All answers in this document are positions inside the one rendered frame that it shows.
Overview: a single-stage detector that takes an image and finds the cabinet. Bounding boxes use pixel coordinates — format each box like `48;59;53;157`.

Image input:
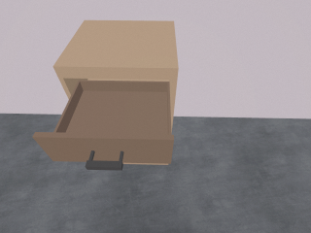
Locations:
52;19;179;165

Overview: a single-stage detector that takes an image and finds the drawer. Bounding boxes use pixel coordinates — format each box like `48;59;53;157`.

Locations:
32;80;174;164

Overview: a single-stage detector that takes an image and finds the handle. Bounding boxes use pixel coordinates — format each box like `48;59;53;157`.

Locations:
85;150;124;171

